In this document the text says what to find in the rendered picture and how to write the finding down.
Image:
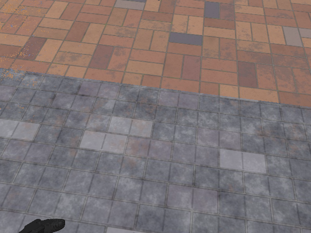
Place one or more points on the robot left hand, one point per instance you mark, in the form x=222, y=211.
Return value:
x=44, y=226

